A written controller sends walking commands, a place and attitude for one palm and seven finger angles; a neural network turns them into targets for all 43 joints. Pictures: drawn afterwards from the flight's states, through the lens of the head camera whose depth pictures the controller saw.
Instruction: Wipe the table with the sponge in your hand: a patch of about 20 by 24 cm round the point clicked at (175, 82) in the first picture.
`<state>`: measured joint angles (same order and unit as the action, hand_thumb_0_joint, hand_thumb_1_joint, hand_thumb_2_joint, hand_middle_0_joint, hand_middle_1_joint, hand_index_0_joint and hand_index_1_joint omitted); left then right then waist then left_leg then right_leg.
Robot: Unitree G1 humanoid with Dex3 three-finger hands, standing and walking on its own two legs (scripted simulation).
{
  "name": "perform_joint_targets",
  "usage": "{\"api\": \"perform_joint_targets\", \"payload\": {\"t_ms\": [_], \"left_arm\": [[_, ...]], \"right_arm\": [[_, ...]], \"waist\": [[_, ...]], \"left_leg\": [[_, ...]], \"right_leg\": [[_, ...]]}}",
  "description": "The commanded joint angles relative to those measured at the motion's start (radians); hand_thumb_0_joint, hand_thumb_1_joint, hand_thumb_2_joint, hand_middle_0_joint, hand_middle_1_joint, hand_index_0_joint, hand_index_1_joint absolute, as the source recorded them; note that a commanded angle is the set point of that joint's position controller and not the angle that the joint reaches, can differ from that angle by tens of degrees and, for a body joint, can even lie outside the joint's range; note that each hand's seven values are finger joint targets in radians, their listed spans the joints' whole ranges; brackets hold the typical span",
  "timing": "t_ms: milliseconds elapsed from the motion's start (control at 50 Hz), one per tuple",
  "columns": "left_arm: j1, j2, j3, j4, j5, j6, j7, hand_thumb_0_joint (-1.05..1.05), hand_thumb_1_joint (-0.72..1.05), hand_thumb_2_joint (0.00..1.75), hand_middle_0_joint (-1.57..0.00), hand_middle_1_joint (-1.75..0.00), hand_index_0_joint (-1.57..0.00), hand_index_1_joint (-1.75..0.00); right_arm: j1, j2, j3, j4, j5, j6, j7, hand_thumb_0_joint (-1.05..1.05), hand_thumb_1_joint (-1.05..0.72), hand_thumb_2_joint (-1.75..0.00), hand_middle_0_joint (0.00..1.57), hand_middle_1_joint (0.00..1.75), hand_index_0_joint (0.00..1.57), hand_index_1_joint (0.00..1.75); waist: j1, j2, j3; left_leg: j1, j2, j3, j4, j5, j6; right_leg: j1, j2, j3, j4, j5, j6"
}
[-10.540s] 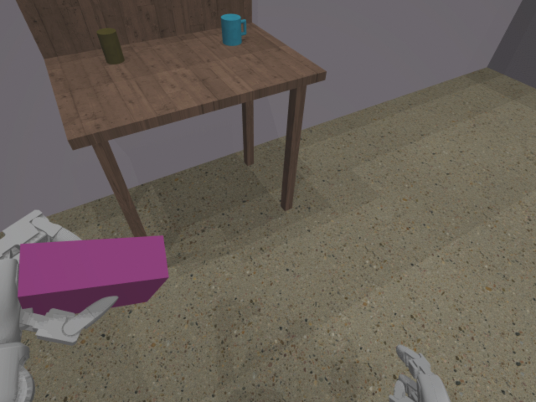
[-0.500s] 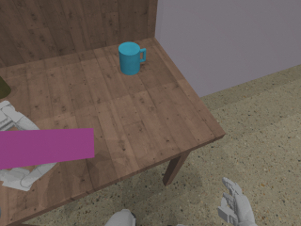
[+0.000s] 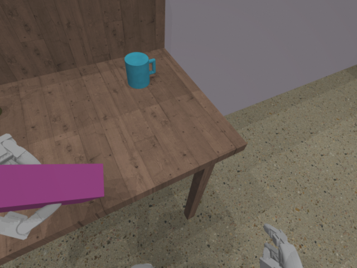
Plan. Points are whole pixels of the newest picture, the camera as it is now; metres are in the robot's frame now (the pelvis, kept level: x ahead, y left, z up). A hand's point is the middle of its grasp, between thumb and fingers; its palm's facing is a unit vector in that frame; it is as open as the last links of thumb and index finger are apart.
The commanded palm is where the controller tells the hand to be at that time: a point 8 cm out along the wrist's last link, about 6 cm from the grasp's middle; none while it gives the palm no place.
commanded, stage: come to a stop and stand still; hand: left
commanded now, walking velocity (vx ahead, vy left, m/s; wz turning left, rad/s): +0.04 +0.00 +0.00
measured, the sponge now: (63, 187) +0.22 +0.21 +0.14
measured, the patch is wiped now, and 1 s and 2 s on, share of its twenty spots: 0.00 0.00 0.00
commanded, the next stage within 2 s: look again from close up in 0.86 s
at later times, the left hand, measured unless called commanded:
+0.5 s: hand (5, 196) +0.19 +0.27 +0.16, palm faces +0.44 -0.81 -0.38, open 9.1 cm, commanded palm +0.13 +0.29 +0.19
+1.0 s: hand out of the picture +0.18 +0.29 +0.19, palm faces +0.45 -0.79 -0.42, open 9.1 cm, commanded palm +0.11 +0.32 +0.19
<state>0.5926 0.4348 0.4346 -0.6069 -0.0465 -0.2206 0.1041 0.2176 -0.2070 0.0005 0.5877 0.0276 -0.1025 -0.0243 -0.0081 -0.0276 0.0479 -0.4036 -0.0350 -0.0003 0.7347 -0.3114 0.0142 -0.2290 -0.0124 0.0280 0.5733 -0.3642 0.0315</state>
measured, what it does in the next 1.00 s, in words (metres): steps on the spot: left foot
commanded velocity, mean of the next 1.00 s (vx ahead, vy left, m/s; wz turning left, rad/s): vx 0.00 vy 0.00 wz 0.00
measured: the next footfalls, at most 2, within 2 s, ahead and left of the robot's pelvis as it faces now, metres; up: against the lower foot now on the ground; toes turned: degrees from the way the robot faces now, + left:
left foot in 0.02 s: +0.01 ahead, +0.13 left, +0.00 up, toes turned +2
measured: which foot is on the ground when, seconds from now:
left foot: up 0.00-0.00, down 0.02-1.00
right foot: down 0.00-1.00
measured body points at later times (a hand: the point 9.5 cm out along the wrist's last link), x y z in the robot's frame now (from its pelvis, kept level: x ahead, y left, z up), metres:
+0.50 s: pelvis -0.03 +0.01 +0.00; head +0.00 +0.04 +0.45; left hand +0.16 +0.31 +0.18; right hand +0.13 -0.23 -0.08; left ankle -0.07 +0.11 -0.73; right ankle +0.00 -0.11 -0.72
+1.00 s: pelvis -0.03 +0.03 +0.01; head -0.01 +0.06 +0.46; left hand +0.15 +0.33 +0.21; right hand +0.15 -0.18 -0.07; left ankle -0.03 +0.13 -0.73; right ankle +0.01 -0.09 -0.73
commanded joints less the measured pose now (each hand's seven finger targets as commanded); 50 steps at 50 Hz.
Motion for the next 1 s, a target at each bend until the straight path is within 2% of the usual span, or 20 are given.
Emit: {"api": "perform_joint_targets", "payload": {"t_ms": [0,40,60,160,200,240,340,400,460,500,560,580,620,660,720,780,920,940,960,980], "left_arm": [[-0.255,0.155,0.093,-0.169,-0.003,-0.05,0.055,0.0,0.1,1.3,-1.2,-1.6,-1.2,-1.6],[-0.239,0.182,0.105,-0.19,0.004,-0.041,0.043,0.0,0.1,1.3,-1.2,-1.6,-1.2,-1.6],[-0.24,0.155,0.082,-0.215,0.01,-0.048,0.038,0.0,0.1,1.3,-1.2,-1.6,-1.2,-1.6],[-0.12,0.15,0.117,-0.182,0.01,-0.06,0.025,0.0,0.1,1.3,-1.2,-1.6,-1.2,-1.6],[-0.11,0.135,0.118,-0.092,0.008,-0.048,0.02,0.0,0.1,1.3,-1.2,-1.6,-1.2,-1.6],[-0.093,0.103,0.089,-0.049,-0.015,-0.031,0.013,0.0,0.1,1.3,-1.2,-1.6,-1.2,-1.6],[-0.264,0.131,0.062,-0.116,0.015,-0.022,0.05,0.0,0.1,1.3,-1.2,-1.6,-1.2,-1.6],[-0.27,0.136,0.059,-0.199,0.014,-0.043,0.06,0.0,0.1,1.3,-1.2,-1.6,-1.2,-1.6],[-0.275,0.147,0.057,-0.259,0.021,-0.05,0.053,0.0,0.1,1.3,-1.2,-1.6,-1.2,-1.6],[-0.189,0.116,0.057,-0.209,0.027,-0.041,0.036,0.0,0.1,1.3,-1.2,-1.6,-1.2,-1.6],[-0.129,0.13,0.094,-0.183,0.004,-0.051,0.018,0.0,0.1,1.3,-1.2,-1.6,-1.2,-1.6],[-0.132,0.16,0.124,-0.148,-0.003,-0.052,0.019,0.0,0.1,1.3,-1.2,-1.6,-1.2,-1.6],[-0.06,0.112,0.111,-0.083,-0.031,-0.037,0.018,0.0,0.1,1.3,-1.2,-1.6,-1.2,-1.6],[-0.045,0.11,0.111,-0.06,-0.034,-0.024,0.032,0.0,0.1,1.3,-1.2,-1.6,-1.2,-1.6],[-0.194,0.112,0.059,-0.116,-0.015,-0.035,0.042,0.0,0.1,1.3,-1.2,-1.6,-1.2,-1.6],[-0.27,0.096,0.011,-0.154,0.011,-0.023,0.036,0.0,0.1,1.3,-1.2,-1.6,-1.2,-1.6],[-0.218,0.087,0.021,-0.122,0.012,-0.026,0.041,0.0,0.1,1.3,-1.2,-1.6,-1.2,-1.6],[-1.122,0.902,0.227,-0.443,0.009,-0.18,0.053,0.0,0.1,1.3,-1.2,-1.6,-1.2,-1.6],[-0.751,0.362,0.276,0.008,0.049,-0.118,0.036,0.0,0.1,1.3,-1.2,-1.6,-1.2,-1.6],[-0.637,0.308,0.186,0.153,0.033,-0.091,0.034,0.0,0.1,1.3,-1.2,-1.6,-1.2,-1.6]], "right_arm": [[-0.071,-0.135,-0.079,-0.139,-0.002,-0.08,-0.026,0.0,-0.9,-0.9,0.2,0.3,0.2,0.3],[-0.106,-0.111,-0.057,-0.13,-0.025,-0.084,-0.021,0.0,-0.9,-0.9,0.2,0.3,0.2,0.3],[-0.102,-0.101,-0.054,-0.121,-0.027,-0.083,-0.014,0.0,-0.9,-0.9,0.2,0.3,0.2,0.3],[-0.092,-0.116,-0.05,-0.149,-0.003,-0.072,0.011,0.0,-0.9,-0.9,0.2,0.3,0.2,0.3],[-0.053,-0.115,-0.064,-0.144,0.005,-0.056,0.008,0.0,-0.9,-0.9,0.2,0.3,0.2,0.3],[-0.026,-0.139,-0.09,-0.146,0.015,-0.034,0.005,0.0,-0.9,-0.9,0.2,0.3,0.2,0.3],[-0.085,-0.083,-0.048,-0.113,-0.005,-0.03,-0.005,0.0,-0.9,-0.9,0.2,0.3,0.2,0.3],[-0.072,-0.095,-0.068,-0.118,-0.011,-0.071,-0.027,0.0,-0.9,-0.9,0.2,0.3,0.2,0.3],[-0.103,-0.071,-0.052,-0.117,-0.036,-0.085,-0.012,0.0,-0.9,-0.9,0.2,0.3,0.2,0.3],[-0.076,-0.104,-0.077,-0.121,-0.019,-0.081,0.016,0.0,-0.9,-0.9,0.2,0.3,0.2,0.3],[-0.071,-0.107,-0.067,-0.146,0.001,-0.07,0.022,0.0,-0.9,-0.9,0.2,0.3,0.2,0.3],[-0.061,-0.107,-0.063,-0.143,0.006,-0.061,0.019,0.0,-0.9,-0.9,0.2,0.3,0.2,0.3],[-0.017,-0.132,-0.098,-0.159,0.022,-0.052,0.02,0.0,-0.9,-0.9,0.2,0.3,0.2,0.3],[-0.022,-0.092,-0.057,-0.124,0.016,-0.021,0.017,0.0,-0.9,-0.9,0.2,0.3,0.2,0.3],[-0.076,-0.089,-0.043,-0.115,-0.004,-0.036,-0.011,0.0,-0.9,-0.9,0.2,0.3,0.2,0.3],[-0.105,-0.105,-0.042,-0.135,-0.006,-0.053,-0.015,0.0,-0.9,-0.9,0.2,0.3,0.2,0.3],[-0.068,-0.12,-0.059,-0.137,0.0,-0.071,0.004,0.0,-0.9,-0.9,0.2,0.3,0.2,0.3],[0.086,-0.155,0.18,-0.286,0.063,-0.04,-0.089,0.0,-0.9,-0.9,0.2,0.3,0.2,0.3],[0.014,-0.042,0.003,-0.184,0.033,-0.092,-0.071,0.0,-0.9,-0.9,0.2,0.3,0.2,0.3],[-0.029,-0.118,0.021,-0.142,-0.017,-0.091,-0.036,0.0,-0.9,-0.9,0.2,0.3,0.2,0.3]], "waist": [[-0.003,0.15,-0.149],[-0.005,0.317,-0.122],[-0.004,0.266,-0.093],[0.009,0.187,-0.127],[0.006,-0.024,-0.097],[-0.014,-0.176,-0.036],[-0.022,-0.044,-0.088],[0.002,0.106,-0.162],[-0.024,0.381,-0.117],[0.001,0.191,-0.089],[0.009,0.15,-0.152],[0.002,0.08,-0.171],[-0.006,-0.227,-0.188],[-0.009,-0.076,-0.11],[-0.017,0.066,-0.11],[-0.003,0.265,-0.047],[0.005,0.081,-0.101],[-0.034,0.292,-0.127],[0.026,0.133,-0.163],[0.014,0.113,-0.131]], "left_leg": [[0.433,0.261,-0.239,-0.329,0.651,0.136],[0.267,0.296,-0.414,-0.378,0.419,0.166],[0.161,0.277,-0.41,-0.395,0.293,0.162],[-0.069,0.154,-0.196,-0.283,-0.154,0.09],[-0.12,0.065,-0.112,-0.14,-0.315,0.044],[0.048,-0.007,-0.074,0.27,-0.125,-0.001],[0.119,0.051,-0.063,0.014,-0.077,0.016],[0.263,0.079,0.014,-0.427,0.242,0.032],[0.388,0.239,-0.308,-0.339,0.717,0.113],[0.302,0.23,-0.226,-0.278,0.658,0.101],[0.196,0.149,-0.152,-0.108,0.575,0.037],[0.087,0.127,-0.126,-0.024,0.469,0.021],[0.002,0.011,-0.048,0.137,0.051,-0.013],[0.051,0.074,-0.1,-0.025,-0.151,0.004],[0.215,0.077,-0.037,-0.325,0.084,0.021],[0.1,0.228,-0.29,-0.455,0.056,0.088],[0.074,0.107,-0.13,-0.303,0.04,0.031],[0.017,0.089,-0.141,-0.335,0.125,0.037],[0.091,0.179,-0.153,-0.305,0.104,0.018],[0.125,0.117,-0.094,-0.32,0.168,0.0]], "right_leg": [[-0.232,-0.005,-0.027,0.326,-0.059,-0.042],[-0.234,0.0,0.039,0.362,-0.18,-0.032],[-0.172,-0.004,0.052,0.315,-0.132,-0.042],[0.189,-0.009,-0.057,-0.118,0.167,-0.046],[0.136,-0.086,0.061,-0.202,-0.03,-0.103],[-0.211,-0.296,0.374,-0.353,-0.121,-0.255],[-0.172,-0.258,0.179,-0.135,0.208,-0.203],[0.017,-0.079,0.012,0.109,0.312,-0.107],[-0.246,0.021,-0.046,0.317,-0.138,-0.043],[-0.151,0.011,-0.046,0.125,-0.044,-0.061],[0.142,0.016,-0.117,-0.224,0.271,-0.09],[0.261,-0.047,-0.068,-0.222,0.39,-0.121],[0.197,-0.283,0.268,-0.209,0.478,-0.267],[0.0,-0.315,0.255,-0.216,0.252,-0.243],[-0.043,-0.103,0.016,-0.101,0.109,-0.103],[-0.012,0.009,-0.052,0.025,-0.017,-0.042],[0.145,-0.067,0.037,-0.184,0.198,-0.092],[0.099,0.02,-0.015,-0.128,0.083,0.013],[-0.063,-0.057,-0.021,-0.09,-0.037,-0.028],[-0.04,-0.037,-0.037,-0.131,0.043,-0.045]]}}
